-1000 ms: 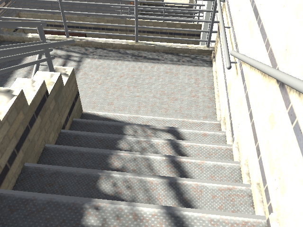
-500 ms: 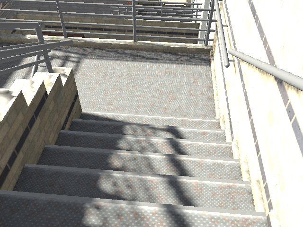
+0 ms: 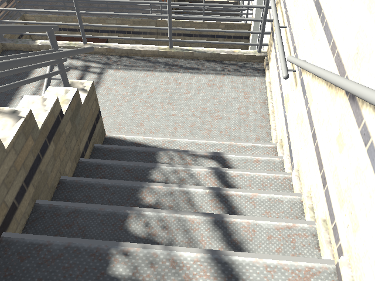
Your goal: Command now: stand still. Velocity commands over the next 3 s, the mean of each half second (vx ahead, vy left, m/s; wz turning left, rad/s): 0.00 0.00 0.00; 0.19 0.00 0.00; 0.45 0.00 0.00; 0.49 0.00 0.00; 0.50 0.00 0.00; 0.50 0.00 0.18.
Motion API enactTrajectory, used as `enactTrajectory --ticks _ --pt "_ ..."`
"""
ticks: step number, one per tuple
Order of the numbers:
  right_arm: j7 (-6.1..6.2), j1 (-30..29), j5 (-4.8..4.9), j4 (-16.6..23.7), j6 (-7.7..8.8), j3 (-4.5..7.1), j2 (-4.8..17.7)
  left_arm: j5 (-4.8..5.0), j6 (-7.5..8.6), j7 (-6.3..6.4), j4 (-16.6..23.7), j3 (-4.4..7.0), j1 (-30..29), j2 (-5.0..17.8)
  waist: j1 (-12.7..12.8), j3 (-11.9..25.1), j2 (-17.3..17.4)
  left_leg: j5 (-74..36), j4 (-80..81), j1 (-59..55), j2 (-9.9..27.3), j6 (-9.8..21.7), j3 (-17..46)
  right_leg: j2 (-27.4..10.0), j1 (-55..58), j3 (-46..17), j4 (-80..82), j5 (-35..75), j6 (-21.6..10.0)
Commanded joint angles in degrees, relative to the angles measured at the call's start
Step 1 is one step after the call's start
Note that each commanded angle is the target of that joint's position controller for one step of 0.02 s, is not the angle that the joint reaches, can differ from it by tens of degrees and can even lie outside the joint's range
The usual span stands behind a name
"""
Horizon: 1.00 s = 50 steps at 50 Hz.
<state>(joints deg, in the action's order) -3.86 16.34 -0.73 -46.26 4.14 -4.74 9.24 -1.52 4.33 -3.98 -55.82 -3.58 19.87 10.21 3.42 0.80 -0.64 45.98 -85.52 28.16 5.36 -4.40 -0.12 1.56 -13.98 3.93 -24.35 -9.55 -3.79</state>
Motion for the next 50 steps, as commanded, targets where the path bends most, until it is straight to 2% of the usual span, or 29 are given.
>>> enactTrajectory --ticks 1,6,9,10,13,16,17,20,22,25,27,30,31,33,35,36,37,38,39,40,41,42,44,45,46,47,48,49,50 --pt "-0.39 2.25 -0.14 2.30 0.25 -0.09 2.46 0.25 0.94 -0.32 2.58 0.26 1.07 3.33 -0.77 -3.30 0.63 -7.16 11.07 6.19 1.07 -0.64 1.83 -8.42 2.60 -5.98 4.71 11.35 0.36" --pt "-0.52 0.86 -0.23 2.35 0.29 -0.08 2.99 0.17 0.73 -0.35 2.49 0.20 2.43 2.67 0.11 -3.36 0.77 -8.73 13.93 8.88 1.44 0.08 1.59 -7.42 6.65 -4.92 3.74 14.80 1.16" --pt "-0.03 1.43 0.24 1.85 0.39 0.14 3.07 -0.55 0.47 -0.38 1.99 0.36 3.53 2.90 0.22 -2.54 -0.97 -6.72 9.09 7.67 0.97 -0.80 0.82 -8.47 6.35 -5.78 3.86 18.33 0.15" --pt "-0.08 1.72 -0.06 2.03 0.27 0.14 3.19 -0.06 0.60 -0.53 2.51 0.31 2.49 2.98 -0.26 -2.70 -1.02 -7.07 8.81 6.42 1.02 -0.85 1.17 -8.85 4.71 -6.25 3.92 18.06 -0.28" --pt "-0.30 2.21 -0.15 1.98 0.19 -0.05 2.64 0.26 0.82 -0.50 2.66 0.24 1.39 2.94 -0.74 -3.29 0.68 -8.14 11.83 5.89 1.37 -0.60 1.59 -8.51 3.49 -5.80 4.22 14.53 0.29" --pt "-0.47 1.17 -0.27 2.05 0.21 -0.06 3.01 0.24 0.73 -0.45 2.47 0.19 2.22 2.47 -0.09 -3.62 1.18 -9.65 14.86 8.10 1.69 0.10 1.59 -7.47 6.32 -4.79 3.58 15.46 1.18" --pt "-0.35 0.88 0.05 1.79 0.33 -0.02 2.91 -0.25 0.56 -0.35 1.98 0.22 3.21 2.36 0.33 -3.29 0.92 -9.33 14.46 8.99 1.61 -0.03 1.18 -7.39 7.83 -4.54 3.49 16.87 1.34" --pt "0.00 1.32 0.25 1.48 0.33 0.25 3.17 -0.54 0.32 -0.51 1.80 0.32 3.90 2.47 0.28 -2.65 -0.95 -7.81 9.92 7.53 1.22 -0.69 0.64 -8.50 7.22 -5.51 3.41 21.02 0.12" --pt "-0.13 1.96 -0.09 1.58 0.14 0.24 3.05 0.12 0.55 -0.71 2.38 0.24 2.28 2.56 -0.54 -3.00 -0.29 -8.66 10.74 5.76 1.42 -0.69 1.10 -8.84 4.84 -5.84 3.61 19.66 -0.20" --pt "-0.33 1.81 -0.24 1.53 0.11 0.09 2.93 0.27 0.62 -0.63 2.25 0.20 2.23 2.35 -0.43 -3.74 1.03 -10.06 14.41 6.84 1.83 -0.10 1.30 -7.91 5.73 -4.98 3.54 17.27 0.77" --pt "-0.18 1.29 0.13 1.25 0.26 0.18 3.01 -0.39 0.37 -0.49 1.59 0.26 3.72 2.17 0.29 -3.46 0.34 -9.56 13.60 8.15 1.69 -0.20 0.80 -7.79 7.87 -4.72 3.34 19.33 0.93" --pt "0.03 1.65 0.29 1.03 0.25 0.41 3.04 -0.49 0.26 -0.61 1.49 0.30 3.82 2.27 0.09 -2.88 -0.77 -8.64 10.43 6.66 1.44 -0.74 0.63 -8.76 6.90 -5.38 3.23 22.41 -0.06" --pt "-0.08 1.91 -0.03 1.20 0.12 0.41 3.14 0.03 0.38 -0.76 1.92 0.25 2.97 2.27 -0.30 -3.20 -0.61 -9.22 11.01 5.89 1.58 -0.62 0.94 -8.89 5.80 -5.62 3.22 21.93 -0.26" --pt "-0.06 3.53 -0.08 0.37 -0.12 0.23 2.24 0.25 0.40 -0.30 1.06 0.32 3.93 2.18 0.01 -4.72 -0.04 -6.45 12.46 6.77 1.51 -0.27 0.63 -8.73 5.13 -6.30 5.54 9.40 -0.20" --pt "0.41 3.76 -0.40 0.44 -0.28 0.89 3.31 -0.07 0.36 0.38 0.40 0.99 6.03 3.55 1.48 -5.64 -1.56 -1.95 7.83 7.99 0.22 0.50 0.15 -9.12 4.79 -8.55 7.69 -1.59 -2.02" --pt "0.90 3.76 -0.39 0.92 -0.19 1.52 3.85 -0.45 0.43 0.91 -0.14 1.69 7.28 4.97 2.20 -5.23 -3.25 -0.43 3.19 8.27 -0.77 0.61 -0.18 -10.75 4.36 -10.73 8.76 -4.56 -4.33" --pt "1.34 3.75 -0.72 1.40 -0.09 2.20 4.24 -0.44 0.42 1.78 -1.08 2.84 9.34 7.39 3.13 -4.67 -4.19 -0.48 -1.68 9.60 -1.43 1.29 0.24 -13.29 4.74 -14.18 9.80 -9.24 -7.52" --pt "1.94 4.60 -1.26 1.71 0.00 2.62 4.05 -0.40 0.61 2.52 -1.72 3.57 10.97 8.44 3.52 -5.36 -4.36 -2.16 -5.57 12.45 -1.20 1.78 1.54 -16.46 4.68 -18.71 10.60 -13.56 -10.38" --pt "2.92 3.44 -2.12 2.76 0.38 3.05 4.70 -1.04 0.84 3.27 -2.01 4.35 12.95 9.02 4.83 -5.65 -3.00 -4.27 -7.29 18.21 -0.45 2.45 2.95 -19.72 7.51 -23.28 10.99 -16.99 -13.41" --pt "3.89 2.11 -2.97 3.85 0.58 2.99 4.16 -1.37 1.25 3.95 -2.23 4.66 14.57 8.33 5.71 -5.06 -3.13 -6.60 -7.93 23.42 0.33 3.46 3.98 -21.68 10.74 -26.42 10.99 -19.84 -14.81" --pt "4.67 0.99 -3.31 4.48 0.85 2.84 3.19 -1.46 1.52 4.36 -2.12 4.20 14.54 5.82 5.69 -4.00 -1.88 -8.27 -6.84 25.50 0.86 4.04 4.74 -22.27 11.47 -27.68 10.58 -20.08 -15.04" --pt "5.18 -1.01 -3.64 5.57 0.94 2.49 1.93 -2.36 1.71 4.79 -1.63 3.70 14.01 3.82 5.70 -3.51 -1.09 -10.23 -5.89 26.87 1.29 4.32 4.60 -22.19 11.46 -26.90 10.25 -19.21 -14.55" --pt "5.12 -0.40 -3.81 6.31 0.53 2.40 1.88 -2.36 2.13 5.24 -1.41 3.59 14.09 2.19 4.49 -3.12 -2.64 -9.98 -4.92 25.20 0.81 5.41 2.59 -20.70 6.54 -23.93 9.67 -20.35 -13.31" --pt "4.73 -0.20 -3.85 6.79 0.32 2.38 2.19 -2.58 2.36 5.37 -0.95 3.74 13.43 2.80 3.78 -3.39 -3.55 -9.45 -4.83 23.44 0.14 6.12 1.70 -19.74 2.76 -22.01 9.28 -21.20 -12.60" --pt "4.12 4.64 -3.01 4.77 -0.66 2.21 1.46 -1.77 3.25 5.93 1.46 3.98 5.57 3.45 -0.73 -3.88 1.68 -26.00 25.45 14.78 4.77 5.03 4.16 -16.51 -1.65 -15.32 10.82 -25.17 -7.62" --pt "3.00 5.41 -2.32 3.16 -1.38 2.44 1.74 -1.34 3.36 5.38 2.54 4.47 1.81 5.69 -1.37 -5.88 0.65 -30.14 30.05 0.76 1.66 2.99 -1.51 -12.64 -14.95 -11.69 12.48 -26.45 -7.63" --pt "1.83 6.34 -1.24 2.31 -1.31 3.52 3.46 -0.57 3.98 4.84 3.36 5.17 0.84 7.52 -1.40 -9.21 -0.38 -28.82 31.05 1.40 0.52 2.42 -3.27 -9.75 -14.79 -6.78 12.98 -26.60 -6.55" --pt "1.13 1.14 -1.44 4.16 -0.90 3.72 4.61 -0.36 4.11 5.17 3.15 5.46 1.95 7.31 1.36 -10.46 -0.37 -24.88 35.27 4.84 -0.71 2.79 -5.17 -9.24 -9.22 -5.21 10.87 -25.58 -6.52" --pt "1.46 -7.52 -2.83 6.51 -0.13 4.91 7.15 -0.64 4.39 5.79 3.30 5.55 3.73 6.77 4.76 -10.48 -1.51 -24.22 40.19 10.16 -1.48 3.72 -6.96 -9.14 -0.16 -5.09 9.27 -23.59 -6.59"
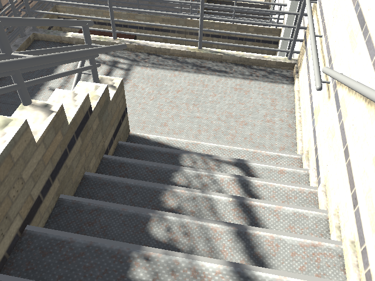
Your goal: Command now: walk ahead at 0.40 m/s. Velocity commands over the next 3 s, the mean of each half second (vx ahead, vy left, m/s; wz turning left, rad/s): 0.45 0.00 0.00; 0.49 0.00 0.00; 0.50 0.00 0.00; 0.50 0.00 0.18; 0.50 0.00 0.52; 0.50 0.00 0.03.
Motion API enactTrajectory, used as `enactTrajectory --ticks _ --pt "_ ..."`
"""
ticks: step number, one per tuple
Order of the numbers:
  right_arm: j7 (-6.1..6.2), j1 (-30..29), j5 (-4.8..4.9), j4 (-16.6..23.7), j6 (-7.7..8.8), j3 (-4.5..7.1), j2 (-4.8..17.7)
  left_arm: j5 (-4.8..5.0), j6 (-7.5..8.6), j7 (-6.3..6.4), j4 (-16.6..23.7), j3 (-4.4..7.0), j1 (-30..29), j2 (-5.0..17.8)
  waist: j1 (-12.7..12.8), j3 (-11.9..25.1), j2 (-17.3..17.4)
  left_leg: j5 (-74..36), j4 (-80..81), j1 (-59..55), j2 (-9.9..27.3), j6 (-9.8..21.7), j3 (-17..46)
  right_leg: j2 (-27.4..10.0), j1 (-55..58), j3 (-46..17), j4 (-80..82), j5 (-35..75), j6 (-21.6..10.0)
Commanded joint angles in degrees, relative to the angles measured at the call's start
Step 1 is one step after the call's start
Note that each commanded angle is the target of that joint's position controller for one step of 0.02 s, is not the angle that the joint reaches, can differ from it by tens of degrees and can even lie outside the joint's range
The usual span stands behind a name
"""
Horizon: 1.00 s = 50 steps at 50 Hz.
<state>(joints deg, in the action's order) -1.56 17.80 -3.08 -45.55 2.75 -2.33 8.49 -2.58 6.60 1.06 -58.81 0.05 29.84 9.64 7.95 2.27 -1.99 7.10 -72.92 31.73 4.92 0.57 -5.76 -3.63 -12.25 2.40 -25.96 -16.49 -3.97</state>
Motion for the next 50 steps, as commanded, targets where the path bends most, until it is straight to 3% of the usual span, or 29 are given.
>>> enactTrajectory --ticks 1,2,4,5,6,7,8,9,10,11,12,14,16,18,19,21,30,33,35,36,37,38,39,41,42,43,45,48,50 --pt "-0.16 -17.29 -1.40 8.22 1.95 3.50 8.67 -0.68 2.47 1.47 4.72 1.05 -1.31 4.12 2.93 -10.30 -2.98 11.98 31.20 9.61 -0.92 0.18 -1.13 -5.25 7.36 -5.86 8.03 -10.31 -6.28" --pt "-0.32 -16.17 -1.22 7.87 2.13 3.05 5.71 0.07 2.09 1.66 3.95 0.65 2.26 2.22 2.00 -6.31 -6.02 19.18 35.22 1.83 -2.43 0.30 -1.37 -8.71 7.55 -9.57 9.08 -6.70 -7.90" --pt "-0.28 -4.37 -0.16 3.77 3.40 2.91 1.66 -0.90 0.48 -0.11 5.48 2.66 -4.74 11.09 -6.19 -4.12 -7.67 3.40 33.68 -19.17 -3.29 2.42 -0.58 -13.39 -8.03 -12.95 5.91 -7.66 -9.33" --pt "0.21 7.37 -0.76 -1.33 4.22 5.30 5.34 -1.91 0.20 -1.48 6.93 3.08 -9.94 12.41 -11.99 -2.24 -1.21 -1.21 33.47 -31.97 -4.97 1.37 -0.33 -10.88 -18.10 -10.41 -2.26 -9.69 -7.97" --pt "1.35 21.37 -3.76 -6.76 4.73 7.82 9.70 -3.25 0.69 -2.69 8.71 3.07 -14.52 10.18 -19.69 0.58 10.79 -3.13 37.90 -44.44 -3.49 0.86 3.17 -2.97 -28.78 -3.40 -21.74 -10.04 -4.31" --pt "1.86 32.78 -6.22 -8.90 5.78 9.04 18.24 -0.77 1.18 -2.78 12.20 3.20 -11.39 4.51 -19.23 5.27 19.52 -20.39 46.81 -50.47 9.80 9.40 26.15 9.72 -36.38 -8.74 -40.52 -18.81 -3.66" --pt "-0.48 34.30 -6.53 -10.14 5.83 8.55 17.93 1.37 2.35 -2.12 12.20 3.35 -7.83 0.91 -16.32 -1.88 9.57 -28.95 49.52 -48.16 16.89 12.59 34.43 13.47 -44.14 -20.34 -44.77 -14.69 -4.44" --pt "-2.76 28.01 -4.84 -10.97 6.21 8.31 15.92 2.18 1.79 -1.92 12.88 3.38 -9.99 2.43 -14.28 -11.81 14.87 2.51 55.37 -41.28 22.02 18.90 44.46 11.04 -59.28 -23.00 -49.71 -11.49 -4.49" --pt "-4.01 18.23 -2.63 -9.32 5.30 6.76 10.34 0.68 0.82 -0.86 10.57 4.68 -11.22 6.92 -11.87 -12.22 7.84 18.87 56.77 -34.91 18.89 17.79 41.56 7.13 -58.15 -22.02 -53.78 -3.81 -5.25" --pt "-4.31 8.59 -1.01 -7.12 4.70 5.59 6.48 -0.48 0.01 -0.32 8.94 4.23 -8.82 4.35 -7.19 -9.92 3.99 19.01 54.27 -26.32 15.89 15.51 34.21 4.41 -52.79 -18.92 -55.61 3.72 -4.82" --pt "-3.76 3.34 -1.49 -5.80 4.02 4.27 1.67 -1.27 -0.56 -0.55 7.95 3.29 -7.30 1.61 -4.62 -8.47 1.75 13.61 52.78 -17.65 13.15 12.54 27.59 2.64 -46.90 -19.20 -52.81 11.48 -4.35" --pt "-1.27 2.44 -2.88 -8.19 4.02 3.71 0.03 -2.88 -1.55 -2.91 7.13 0.51 -4.89 -3.50 -3.31 -7.34 4.64 8.99 52.09 -8.47 6.96 9.15 18.99 0.65 -39.79 -15.81 -50.56 23.85 -4.02" --pt "0.47 4.87 -3.75 -11.01 5.72 2.05 -2.39 -3.39 -2.02 -5.20 8.58 0.72 -9.88 1.20 -6.19 -5.38 1.36 5.13 48.40 -8.33 3.84 10.11 13.63 0.05 -40.46 -15.39 -38.65 35.37 -2.58" --pt "1.19 15.44 -4.70 -16.85 6.74 1.33 -0.38 -2.52 -2.46 -5.46 10.91 0.75 -16.45 3.47 -9.36 -4.93 4.47 2.34 47.38 -15.32 6.48 12.06 16.71 -0.67 -45.34 -14.03 -33.44 39.02 -0.51" --pt "1.80 17.21 -3.81 -16.82 6.86 0.72 0.09 -2.20 -2.31 -5.46 11.08 0.71 -19.65 4.33 -10.74 -3.25 0.68 2.56 44.49 -15.46 5.55 11.63 13.32 -1.19 -42.15 -12.23 -23.90 46.89 0.52" --pt "2.07 18.78 -2.63 -16.69 6.12 -0.17 1.48 -2.85 -2.34 -5.59 11.83 0.08 -24.44 2.68 -11.08 -4.24 5.84 7.41 43.11 -3.85 2.90 10.83 10.44 -1.10 -27.42 -5.02 -21.03 51.56 1.27" --pt "2.54 28.45 -1.04 -21.19 3.35 -0.01 1.33 -2.32 -2.69 -5.81 14.48 -0.60 -37.61 1.97 -17.31 -10.87 4.80 -2.53 30.54 -25.17 4.87 12.36 20.69 -2.26 -28.35 -3.78 1.07 27.68 1.74" --pt "0.40 19.20 -1.29 -18.29 2.45 1.72 5.54 -2.44 -2.05 -5.64 12.18 -0.30 -30.41 3.35 -12.68 -8.41 2.24 -9.57 23.32 -17.05 2.72 12.50 17.48 0.32 -6.03 -0.35 4.03 21.62 0.15" --pt "-3.42 17.63 -4.31 -19.77 1.09 1.60 5.87 -1.81 -1.51 -4.59 1.06 3.24 2.19 10.31 -0.27 -2.22 -2.88 -12.80 -1.89 -2.16 -1.10 8.59 12.34 -1.46 28.92 1.00 10.22 38.65 -3.40" --pt "-5.19 25.18 -2.50 -21.08 1.07 1.31 1.15 -2.64 -2.30 -4.99 -1.67 4.58 17.03 14.29 1.41 13.66 -16.08 26.33 -34.77 14.92 -9.10 2.94 6.60 -12.90 57.67 -8.35 -8.59 74.37 -16.61" --pt "-5.63 19.93 -0.13 -16.27 2.19 2.07 3.05 -3.62 -1.90 -4.95 -4.57 5.70 19.69 16.66 2.37 17.11 -9.91 40.96 -47.44 25.86 -11.62 1.61 7.93 -17.27 62.00 -15.67 -12.69 82.30 -19.33" --pt "-4.88 9.45 0.80 -10.93 3.48 2.57 3.41 -4.14 -1.91 -4.34 -3.56 6.47 14.26 16.29 3.42 9.85 -3.94 37.68 -44.57 38.14 -10.14 1.49 8.45 -19.90 57.16 -20.40 -7.78 59.55 -20.32" --pt "-3.87 3.84 0.34 -8.11 3.86 2.47 3.89 -3.69 -2.44 -4.04 -0.18 5.01 2.62 10.52 0.16 1.49 3.23 27.66 -30.20 38.97 -2.45 3.50 10.63 -19.87 42.09 -18.43 0.37 31.83 -16.52" --pt "-1.91 4.05 -2.09 -8.79 3.09 2.82 2.70 -3.15 -1.87 -3.45 4.25 -0.28 -11.97 -3.29 -9.94 -8.00 5.05 5.01 -2.40 19.22 4.45 7.18 14.42 -12.78 5.32 -11.17 7.73 22.78 -12.72" --pt "-1.58 2.56 -3.03 -8.70 2.10 2.83 1.36 -2.36 -1.49 -3.09 4.01 -0.23 -11.16 -2.30 -10.86 -11.94 -1.17 3.59 2.00 13.28 4.39 7.98 11.54 -10.82 -5.98 -10.45 9.39 22.03 -13.47" --pt "-2.16 4.05 -3.65 -10.26 1.67 2.95 1.43 -0.58 -1.26 -2.90 3.38 -0.52 -8.66 -2.63 -9.88 -10.28 1.50 -5.18 12.86 7.11 3.47 7.70 9.57 -9.48 -12.00 -8.25 10.59 18.88 -14.33" --pt "-3.47 7.19 -3.96 -10.28 1.55 1.97 -0.85 -2.47 -0.56 -3.46 1.61 0.27 -5.82 2.53 -11.87 -6.57 -0.68 -15.93 10.69 -0.81 1.40 6.31 8.41 -7.40 -19.51 -9.24 3.91 16.65 -13.89" --pt "-2.37 -1.85 -2.22 -6.62 2.98 1.23 1.93 -3.82 1.81 -1.43 3.21 -1.34 -7.38 0.72 -8.24 -3.14 3.56 -47.97 37.07 -8.11 2.31 5.07 9.82 0.13 -22.65 -2.53 -8.11 5.29 -6.75" --pt "-2.21 -2.79 -2.46 -5.10 1.53 1.81 4.88 -4.44 1.25 -2.56 2.45 -1.77 -5.69 2.09 -9.63 -6.72 -0.08 -40.07 31.39 -18.90 -0.17 3.38 5.55 -1.18 -32.88 -4.71 -8.30 -2.66 -7.39"
Over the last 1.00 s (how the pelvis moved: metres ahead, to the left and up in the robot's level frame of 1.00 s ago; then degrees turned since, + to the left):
0.05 0.06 0.00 1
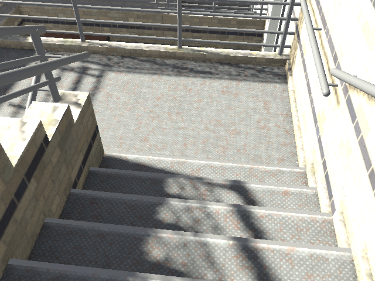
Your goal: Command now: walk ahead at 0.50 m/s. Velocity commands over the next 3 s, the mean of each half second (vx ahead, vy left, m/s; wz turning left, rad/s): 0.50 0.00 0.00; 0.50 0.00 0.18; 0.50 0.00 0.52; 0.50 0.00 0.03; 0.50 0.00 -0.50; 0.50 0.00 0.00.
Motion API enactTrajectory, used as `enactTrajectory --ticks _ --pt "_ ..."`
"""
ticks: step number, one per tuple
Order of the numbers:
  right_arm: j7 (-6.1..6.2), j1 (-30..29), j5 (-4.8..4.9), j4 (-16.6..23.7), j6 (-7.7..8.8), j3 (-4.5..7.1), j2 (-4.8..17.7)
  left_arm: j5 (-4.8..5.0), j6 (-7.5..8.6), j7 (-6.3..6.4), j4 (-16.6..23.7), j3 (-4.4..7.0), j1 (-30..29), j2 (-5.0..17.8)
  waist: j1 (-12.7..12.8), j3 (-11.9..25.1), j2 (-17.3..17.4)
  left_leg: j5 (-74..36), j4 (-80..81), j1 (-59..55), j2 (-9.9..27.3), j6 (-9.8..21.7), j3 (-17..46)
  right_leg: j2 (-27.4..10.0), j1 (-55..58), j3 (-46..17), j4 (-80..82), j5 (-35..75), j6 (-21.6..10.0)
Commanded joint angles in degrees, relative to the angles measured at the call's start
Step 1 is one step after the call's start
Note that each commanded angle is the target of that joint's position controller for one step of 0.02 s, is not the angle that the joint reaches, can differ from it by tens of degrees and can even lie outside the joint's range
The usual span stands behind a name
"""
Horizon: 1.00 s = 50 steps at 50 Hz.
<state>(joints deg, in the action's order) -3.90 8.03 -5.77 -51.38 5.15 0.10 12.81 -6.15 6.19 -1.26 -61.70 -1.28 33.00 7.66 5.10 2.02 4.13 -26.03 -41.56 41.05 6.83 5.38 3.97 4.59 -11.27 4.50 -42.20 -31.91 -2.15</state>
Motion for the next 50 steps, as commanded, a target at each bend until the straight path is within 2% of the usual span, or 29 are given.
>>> enactTrajectory --ticks 1,4,5,7,8,9,10,11,13,14,16,18,20,22,26,31,33,34,35,36,37,38,39,42,44,46,47,48,50 --pt "0.05 3.77 -0.37 2.61 -1.56 -0.37 1.99 0.07 1.45 -0.69 4.92 -0.66 -6.71 4.81 -6.47 -8.28 -6.06 1.17 -0.24 -26.00 -1.97 -1.98 -4.29 -11.67 -30.04 -9.97 6.58 13.59 -9.84" --pt "-0.22 -7.37 -0.66 5.69 -1.79 -1.24 2.58 2.45 -0.36 1.03 1.28 0.21 3.01 8.22 0.59 -12.08 -4.49 12.18 22.65 -8.65 0.83 -1.60 -0.77 -17.47 -0.46 -19.99 -2.11 17.96 -9.76" --pt "0.04 -2.32 0.37 2.54 -0.58 -1.03 2.68 1.75 -1.15 0.88 1.14 0.38 2.41 9.24 -0.14 -8.99 -2.92 8.13 24.76 -19.19 -0.04 -1.81 -2.24 -14.06 -1.25 -16.48 -9.20 15.75 -8.28" --pt "0.55 26.57 1.82 -7.08 0.79 3.83 11.54 -1.65 -2.58 -3.75 0.87 1.33 0.69 11.41 -13.78 -0.74 3.09 -1.08 17.68 -56.33 -2.45 2.24 -8.95 -7.94 -18.53 -8.25 -34.47 30.39 -4.86" --pt "-0.49 36.60 1.27 -8.77 -0.48 4.81 15.87 0.32 -2.44 -5.86 -2.42 0.29 14.07 1.38 -12.57 17.55 15.42 -31.76 1.58 -82.14 11.13 16.85 2.48 -0.49 -32.38 -3.50 -64.91 -10.90 0.18" --pt "-1.05 40.32 0.20 -10.13 -1.31 5.32 16.39 2.78 -1.64 -6.65 2.91 0.71 6.72 4.36 -15.81 18.47 10.38 -30.49 3.11 -84.66 15.69 20.57 14.21 -0.13 -45.07 -4.92 -80.07 -17.77 0.41" --pt "-1.05 37.38 0.08 -10.24 -1.28 5.85 16.18 4.84 -0.64 -5.58 8.89 1.15 -4.90 5.83 -17.41 8.52 6.00 -1.15 10.45 -77.47 20.07 21.30 21.52 -2.74 -61.22 -5.83 -80.27 -14.06 -0.02" --pt "-0.89 28.65 0.59 -8.61 -1.33 4.09 10.19 4.61 -0.35 -3.39 11.59 1.09 -11.55 7.14 -14.23 -1.09 -3.10 33.38 16.97 -59.88 20.09 16.78 24.18 -8.73 -63.48 -9.56 -68.25 -0.19 -1.71" --pt "0.17 12.51 -0.88 -4.39 0.32 -1.31 -4.44 0.68 0.16 -0.55 9.75 0.61 -12.74 3.91 -3.91 -8.26 -9.81 32.40 22.29 -25.22 11.22 11.54 11.92 -15.96 -39.45 -15.10 -36.90 24.39 -5.11" --pt "1.44 10.67 -1.13 -4.42 1.64 -0.78 -2.63 0.14 -0.37 -0.42 9.69 0.45 -13.87 0.91 -3.09 -11.74 -1.77 31.56 24.20 -15.94 7.70 11.74 9.29 -16.20 -34.46 -12.94 -32.49 26.25 -5.84" --pt "2.35 18.17 2.41 -7.54 2.99 -0.88 -1.72 -0.06 -1.71 -1.37 8.04 1.28 -12.77 3.02 -6.09 -7.99 -2.01 32.50 24.05 -14.62 6.54 14.89 7.51 -14.04 -31.30 -8.77 -19.68 35.96 -3.28" --pt "1.83 22.88 0.09 -9.97 3.02 -0.77 1.07 0.01 -1.91 -2.61 8.56 0.43 -11.51 1.89 -4.88 -4.99 -1.39 21.33 16.33 -13.37 5.67 14.25 7.00 -12.38 -28.48 -7.73 -21.90 40.32 -1.29" --pt "3.12 29.80 0.38 -12.83 3.32 -2.05 -2.47 -0.60 -1.88 -2.85 10.52 0.10 -19.46 3.24 -9.78 -5.92 -3.84 26.61 11.24 -30.53 7.42 13.39 10.81 -14.90 -46.93 -13.31 -8.15 52.41 0.64" --pt "2.53 30.08 0.22 -13.01 2.30 -3.26 -2.96 -0.12 -2.13 -2.96 9.84 -0.30 -22.12 3.84 -9.28 -6.41 -3.04 37.26 10.42 -15.53 3.22 12.05 7.24 -12.54 -31.00 -8.95 -2.13 64.45 0.83" --pt "2.16 27.37 -0.16 -12.52 2.35 -3.97 -2.38 -0.39 -2.83 -3.02 14.46 -0.26 -29.50 6.43 -8.71 -7.57 -2.62 47.08 6.99 -7.03 1.39 9.88 6.25 -10.22 -17.76 -5.70 0.17 57.92 -0.19" --pt "4.42 35.50 1.50 -15.33 0.20 -1.77 0.95 0.81 -2.86 -3.06 16.31 -0.77 -39.99 6.70 -16.30 -11.44 -1.46 36.20 -1.98 -32.84 5.10 9.47 13.08 -10.55 -25.20 -5.61 22.01 39.13 0.81" --pt "3.21 32.44 1.64 -14.67 -0.97 -0.65 2.09 1.74 -1.69 -2.76 11.96 -0.33 -32.11 7.11 -13.10 -7.76 -3.67 31.90 -11.23 -30.55 0.80 6.84 8.17 -9.78 -8.80 -3.63 28.89 44.31 -0.09" --pt "1.22 29.18 0.23 -14.30 -1.84 -0.16 4.15 2.39 -1.06 -2.56 7.06 1.51 -18.32 9.98 -5.96 -4.70 -6.32 27.36 -21.32 -23.39 -1.04 5.50 4.50 -8.22 8.49 0.08 30.44 51.59 -1.34" --pt "-1.99 31.50 -2.63 -16.09 -2.27 -0.90 1.05 2.07 -0.51 -2.56 2.10 4.09 1.21 14.94 1.39 1.46 -9.53 28.14 -36.81 -5.97 -3.28 1.21 2.42 -12.27 35.00 -2.33 22.18 64.33 -6.47" --pt "-3.72 40.06 0.78 -16.99 -1.86 -1.71 -6.15 1.69 -1.39 -3.44 -0.10 5.79 12.33 20.41 1.22 17.86 -21.77 72.00 -68.17 7.20 -10.48 -3.07 -3.88 -25.28 59.09 -9.87 3.18 96.50 -19.27" --pt "-4.63 29.12 2.97 -9.95 -0.75 -0.66 -1.51 0.26 -2.24 -3.63 -1.10 6.49 15.30 20.56 5.23 18.08 -15.24 75.69 -78.72 20.25 -10.19 -3.56 -2.59 -30.13 60.61 -18.59 5.10 90.13 -21.80" --pt "-3.92 18.86 4.46 -5.46 -0.14 0.13 0.07 0.02 -2.84 -2.94 -0.50 7.00 10.49 19.34 6.19 8.69 -10.11 71.91 -76.28 30.95 -7.90 -3.35 -2.32 -32.81 51.92 -21.51 11.81 66.31 -21.33" --pt "-2.34 16.97 4.03 -3.97 0.34 0.08 -0.14 -0.20 -2.98 -2.16 2.88 5.28 0.01 12.64 2.40 0.81 -4.48 60.30 -67.82 29.86 -3.58 -1.33 1.82 -31.52 35.92 -19.64 18.03 44.30 -18.17" --pt "0.14 15.86 0.38 -4.25 -0.06 0.08 -4.75 -0.63 -0.63 -0.03 6.04 0.15 -12.78 -1.76 -8.37 -9.94 -3.22 32.48 -35.92 6.77 3.97 4.14 5.85 -21.77 -7.31 -7.06 25.63 36.23 -13.69" --pt "-1.25 15.54 -0.45 -5.92 -0.62 0.70 -5.05 2.12 0.99 0.99 5.08 0.07 -10.76 1.46 -7.22 -8.81 -5.32 20.50 -20.34 -3.55 0.34 3.50 0.44 -18.68 -13.45 -2.20 27.42 35.33 -14.00" --pt "-2.65 18.26 -0.17 -5.52 -0.69 0.41 -4.68 -0.32 0.68 0.53 2.70 0.54 -5.48 4.68 -8.49 -6.35 -6.33 16.69 -23.62 -3.33 0.54 1.93 1.13 -20.91 -11.85 -3.10 20.58 41.78 -14.31" --pt "-2.30 14.11 0.12 -3.64 -0.45 -0.24 -4.99 -1.77 1.25 0.91 1.08 -0.38 -4.30 2.27 -6.64 -7.35 -3.73 11.39 -14.75 7.00 4.84 0.98 7.99 -24.10 -2.42 -5.80 19.69 40.05 -13.01" --pt "-1.90 9.25 0.28 -2.22 -0.15 -0.11 -3.54 0.14 1.74 1.83 0.41 -0.49 -0.51 2.52 -3.39 -7.95 -4.32 5.49 -4.85 15.38 4.24 -0.19 6.85 -23.08 8.26 -5.34 17.25 37.56 -12.20" --pt "-1.36 4.45 1.06 -1.53 0.09 -0.73 -2.41 -0.42 2.00 1.86 0.49 -1.72 -1.85 2.54 -4.30 -6.77 -3.62 -11.44 4.16 -2.39 2.81 0.12 2.14 -17.87 -5.76 0.75 13.43 28.29 -8.67"
Over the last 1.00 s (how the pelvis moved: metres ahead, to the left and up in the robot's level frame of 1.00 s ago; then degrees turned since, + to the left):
0.46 0.05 -0.21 -1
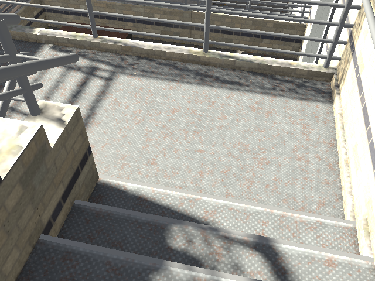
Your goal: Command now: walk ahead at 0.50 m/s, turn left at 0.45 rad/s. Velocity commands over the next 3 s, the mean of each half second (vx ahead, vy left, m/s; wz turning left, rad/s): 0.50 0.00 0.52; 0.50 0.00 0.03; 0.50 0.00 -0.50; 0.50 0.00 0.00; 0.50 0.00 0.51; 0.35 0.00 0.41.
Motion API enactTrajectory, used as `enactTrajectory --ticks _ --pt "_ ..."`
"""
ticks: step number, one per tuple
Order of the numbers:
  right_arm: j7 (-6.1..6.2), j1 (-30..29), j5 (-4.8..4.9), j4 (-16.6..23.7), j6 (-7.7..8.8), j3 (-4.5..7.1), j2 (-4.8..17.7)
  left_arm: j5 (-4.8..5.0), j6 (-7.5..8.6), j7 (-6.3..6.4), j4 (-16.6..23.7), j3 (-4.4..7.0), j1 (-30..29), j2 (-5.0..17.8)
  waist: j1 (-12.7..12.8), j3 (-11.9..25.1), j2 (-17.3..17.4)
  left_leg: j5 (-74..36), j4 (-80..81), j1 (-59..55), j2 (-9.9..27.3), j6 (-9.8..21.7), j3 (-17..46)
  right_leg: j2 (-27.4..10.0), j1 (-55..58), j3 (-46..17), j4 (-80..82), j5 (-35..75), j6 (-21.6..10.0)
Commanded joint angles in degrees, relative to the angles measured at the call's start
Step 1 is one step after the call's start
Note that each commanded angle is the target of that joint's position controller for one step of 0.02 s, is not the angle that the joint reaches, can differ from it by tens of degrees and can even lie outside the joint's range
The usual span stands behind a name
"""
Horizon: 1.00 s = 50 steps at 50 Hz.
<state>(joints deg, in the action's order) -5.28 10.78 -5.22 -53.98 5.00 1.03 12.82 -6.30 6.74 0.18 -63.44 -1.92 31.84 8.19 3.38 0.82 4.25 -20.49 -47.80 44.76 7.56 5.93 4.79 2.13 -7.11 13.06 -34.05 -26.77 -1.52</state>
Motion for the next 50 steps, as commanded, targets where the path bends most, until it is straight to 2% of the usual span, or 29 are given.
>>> enactTrajectory --ticks 1,5,9,11,13,14,15,16,18,19,20,22,23,25,27,32,33,35,36,37,38,39,40,41,42,44,46,48,50 --pt "0.06 1.81 0.18 1.55 -0.50 -1.34 -1.03 -1.36 1.08 -0.35 2.92 -1.43 -2.37 1.53 -3.75 -5.94 -5.93 -16.43 6.92 -17.55 -0.18 -0.05 -2.57 -13.25 -20.05 -5.35 6.09 19.06 -8.55" --pt "-0.07 -10.93 -0.96 7.12 -2.09 -1.06 2.51 0.42 0.59 0.27 -0.56 -0.80 4.59 4.96 1.01 -14.43 -4.67 -1.63 17.96 -7.50 1.14 -0.11 -2.48 -19.71 -4.90 -10.49 0.26 14.03 -7.95" --pt "0.70 -12.79 -0.91 4.90 -1.22 -1.48 1.04 0.55 -2.76 1.14 -2.62 1.66 8.09 7.70 3.88 -12.03 -3.58 8.29 27.12 -15.57 -1.60 -0.79 -7.90 -19.67 3.75 -9.99 -9.03 25.02 -6.80" --pt "1.31 9.55 1.05 -3.21 0.02 2.83 8.31 -2.62 -3.70 -2.08 -2.23 2.40 4.82 10.02 -6.21 -3.42 -1.57 -3.54 25.31 -49.62 -5.31 1.77 -12.44 -15.75 -10.08 -3.29 -29.24 29.33 -3.06" --pt "1.54 34.68 -0.44 -10.82 -0.79 5.88 17.54 -0.02 -2.92 -6.19 0.75 1.09 10.17 2.55 -11.74 26.11 10.54 -35.50 6.28 -95.02 10.26 18.43 7.47 -5.07 -33.07 -4.27 -71.90 -20.50 4.98" --pt "1.83 39.45 -0.17 -12.73 -0.46 5.82 15.01 3.13 -1.26 -6.10 7.81 2.73 -7.41 7.60 -18.46 16.06 5.18 -22.07 14.26 -90.23 10.37 18.54 14.99 -3.19 -48.01 -7.97 -78.63 -22.28 4.81" --pt "2.33 35.65 0.54 -11.60 0.51 5.35 12.59 4.39 0.55 -4.44 13.72 2.84 -18.97 8.06 -19.06 7.26 3.52 0.75 18.36 -79.68 10.93 17.89 16.18 -5.47 -57.05 -10.62 -76.03 -21.70 3.78" --pt "2.04 26.16 1.49 -9.18 0.40 3.05 5.13 3.57 0.97 -3.07 14.42 2.36 -20.53 7.89 -14.51 2.86 -4.29 17.26 21.44 -66.04 10.55 14.61 16.48 -9.64 -53.70 -14.80 -64.39 -14.72 1.32" --pt "1.16 14.49 0.45 -6.04 1.54 -0.10 -0.77 1.08 0.44 -0.56 13.25 2.46 -15.17 5.75 -3.60 -4.67 -9.47 18.73 23.46 -33.23 9.82 13.92 16.12 -13.71 -36.87 -21.81 -41.41 4.60 -1.61" --pt "1.05 10.15 1.74 -3.82 2.28 -0.14 0.46 0.53 -0.35 -0.27 11.12 2.30 -13.12 3.15 -1.94 -8.15 -7.16 18.37 27.89 -18.82 7.61 15.09 12.26 -12.77 -27.51 -19.60 -31.94 11.72 -1.23" --pt "1.02 8.32 3.08 -2.29 2.75 0.24 3.05 0.62 -1.28 0.02 12.25 2.43 -14.33 3.09 -1.14 -7.50 -3.13 20.88 29.45 -14.21 6.10 16.43 12.57 -10.45 -23.75 -17.31 -29.29 10.47 0.01" --pt "0.62 9.57 1.17 -1.49 2.82 -0.13 3.27 0.68 -1.91 -1.10 11.82 1.09 -8.72 1.96 1.22 -3.68 -1.75 20.65 21.24 -3.25 1.09 14.35 9.55 -7.56 -13.63 -15.19 -31.38 23.81 0.41" --pt "1.49 12.17 0.12 -2.72 3.54 -0.88 0.02 -0.82 -2.08 -2.42 11.62 0.58 -10.84 1.36 -1.36 -4.39 -4.58 28.81 17.01 -9.30 -0.06 13.19 10.51 -9.32 -23.45 -20.62 -23.74 37.61 0.59" --pt "2.92 15.69 0.20 -2.55 3.47 -0.92 0.26 0.34 -2.04 -3.22 12.89 0.05 -16.67 4.00 -5.88 -2.47 -6.75 39.32 9.87 -13.57 -2.53 10.08 9.35 -10.09 -25.06 -21.16 -6.85 53.50 1.87" --pt "2.23 17.87 -0.74 -3.56 2.45 -0.99 3.26 2.17 -2.59 -3.30 15.31 0.24 -21.33 6.03 -5.34 -5.49 -3.79 46.99 9.98 -0.59 -3.17 9.70 9.65 -7.11 -10.70 -15.20 -5.45 50.12 3.05" --pt "3.24 21.99 0.43 -3.80 1.03 -1.07 4.74 1.51 -3.27 -2.96 19.20 1.15 -30.61 9.47 -9.59 -7.01 -2.11 48.18 -4.11 -22.41 -0.82 8.29 19.48 -7.41 -16.67 -17.08 12.35 35.60 1.21" --pt "3.37 21.93 0.95 -4.53 -0.02 -0.52 6.33 2.63 -2.95 -2.73 18.05 1.87 -28.38 10.53 -8.61 -6.84 -3.24 43.31 -7.92 -24.80 -1.34 7.20 19.21 -6.81 -12.81 -15.81 19.61 38.21 -0.09" --pt "-0.78 23.11 -2.83 -6.85 -1.03 -0.94 5.61 4.64 -0.57 -2.54 9.64 6.18 -0.75 17.15 3.32 5.35 -7.29 24.81 -34.07 -8.65 -6.36 0.04 10.53 -9.35 25.93 -13.45 8.07 54.54 -8.40" --pt "-1.97 36.95 -0.31 -9.09 -0.38 -1.95 -3.94 3.55 -0.95 -4.04 6.40 7.06 9.91 21.51 0.60 19.21 -25.27 66.87 -68.56 9.64 -15.96 -6.25 -1.17 -21.24 48.80 -24.82 -6.24 83.21 -23.40" --pt "-1.71 26.45 2.04 -1.87 0.27 -1.26 0.76 0.74 -1.51 -5.21 6.76 7.49 10.56 21.34 5.63 15.28 -17.25 66.93 -83.12 26.87 -17.01 -7.56 -1.19 -25.71 48.24 -41.94 -0.38 72.57 -27.17" --pt "6.50 11.21 7.28 1.66 -1.65 2.09 7.22 8.09 -3.26 -2.77 4.72 7.47 6.51 15.80 2.89 7.83 -6.98 62.25 -76.93 33.39 -10.86 -4.26 -6.27 -31.48 38.48 -40.97 5.49 54.06 -22.71" --pt "8.94 4.86 5.42 3.80 -2.36 1.32 5.85 9.37 -4.03 -1.31 7.20 5.83 -0.02 11.12 1.84 2.27 -5.16 59.60 -68.77 29.92 -7.65 -4.39 -6.73 -27.74 26.01 -39.21 9.83 44.97 -19.31" --pt "5.31 11.77 0.81 4.33 -0.67 -2.23 -2.75 0.06 -1.93 -4.03 7.21 3.25 -1.37 8.22 -1.13 -1.80 -6.66 43.42 -69.76 28.51 -4.68 -2.95 2.93 -22.11 13.69 -38.47 9.64 29.51 -18.61" --pt "4.30 13.64 -0.20 2.98 -0.19 -2.60 -3.90 -1.14 -1.71 -4.47 6.36 3.11 -3.62 5.76 -4.26 -6.92 -4.21 35.11 -56.67 23.47 -0.71 -1.19 4.50 -19.93 0.66 -35.71 11.75 24.24 -18.31" --pt "3.03 12.31 -1.64 3.53 -0.25 -3.38 -4.92 -1.17 -1.07 -3.70 6.95 1.69 -8.10 1.12 -5.45 -10.32 -2.68 25.88 -45.58 21.37 1.50 -0.03 4.85 -16.05 -8.91 -33.06 13.78 18.96 -16.45" --pt "1.09 8.67 -2.01 3.53 -0.29 -2.71 -1.26 3.01 1.83 -2.50 7.24 1.64 -10.13 1.66 -2.99 -6.14 -2.47 8.66 -17.80 5.67 0.01 -1.26 -1.11 -8.71 -22.47 -25.31 14.93 12.45 -17.42" --pt "0.57 -1.49 -1.22 6.29 -0.84 -3.37 -1.56 2.11 2.52 -2.78 4.74 1.07 -7.22 5.40 -2.43 -3.72 -7.76 4.50 -12.75 -10.75 -1.56 -4.21 -4.76 -7.09 -33.48 -26.23 15.04 12.32 -17.17" --pt "0.23 4.30 -2.15 5.78 -1.13 -3.41 -0.08 1.46 2.81 -3.34 6.97 1.89 -10.09 11.44 -7.33 -1.98 -4.80 6.91 -17.23 -22.72 -4.71 -5.13 -7.93 -6.15 -39.31 -25.83 7.52 23.58 -15.90" --pt "2.07 4.89 -2.96 7.80 -1.16 -1.98 3.85 2.49 2.81 -3.05 9.31 1.48 -11.27 11.44 -8.25 -1.13 -5.85 22.53 -20.42 -26.80 -6.75 -6.76 -10.38 -6.85 -36.33 -29.29 0.68 26.03 -15.93"
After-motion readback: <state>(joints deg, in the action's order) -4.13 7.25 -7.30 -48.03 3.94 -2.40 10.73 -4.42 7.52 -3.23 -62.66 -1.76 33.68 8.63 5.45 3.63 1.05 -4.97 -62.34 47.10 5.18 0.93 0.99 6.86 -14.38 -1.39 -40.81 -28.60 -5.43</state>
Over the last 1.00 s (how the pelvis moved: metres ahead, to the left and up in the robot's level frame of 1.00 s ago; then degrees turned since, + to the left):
0.56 0.01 -0.30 8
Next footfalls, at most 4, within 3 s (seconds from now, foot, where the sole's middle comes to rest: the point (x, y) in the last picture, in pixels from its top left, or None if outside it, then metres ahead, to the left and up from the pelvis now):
0.22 left None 0.29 0.17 -0.91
0.70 right None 0.58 0.00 -1.07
1.04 left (146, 269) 0.69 0.24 -1.07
1.40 right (197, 241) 0.91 0.02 -1.23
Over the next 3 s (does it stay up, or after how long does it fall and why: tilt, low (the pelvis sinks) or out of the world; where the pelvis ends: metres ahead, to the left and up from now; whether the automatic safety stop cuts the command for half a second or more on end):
stays up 1.71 0.23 -0.77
